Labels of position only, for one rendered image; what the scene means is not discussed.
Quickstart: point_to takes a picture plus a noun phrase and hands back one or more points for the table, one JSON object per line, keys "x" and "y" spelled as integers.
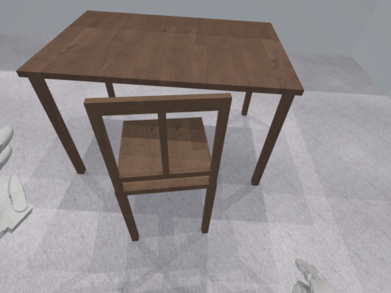
{"x": 166, "y": 51}

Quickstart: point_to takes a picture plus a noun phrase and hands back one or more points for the robot left hand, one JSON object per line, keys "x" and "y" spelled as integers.
{"x": 14, "y": 213}

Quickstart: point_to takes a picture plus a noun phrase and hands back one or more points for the chair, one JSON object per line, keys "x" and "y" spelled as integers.
{"x": 161, "y": 155}

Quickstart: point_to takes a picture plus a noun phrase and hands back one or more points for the robot right hand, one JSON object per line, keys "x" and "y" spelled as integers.
{"x": 312, "y": 276}

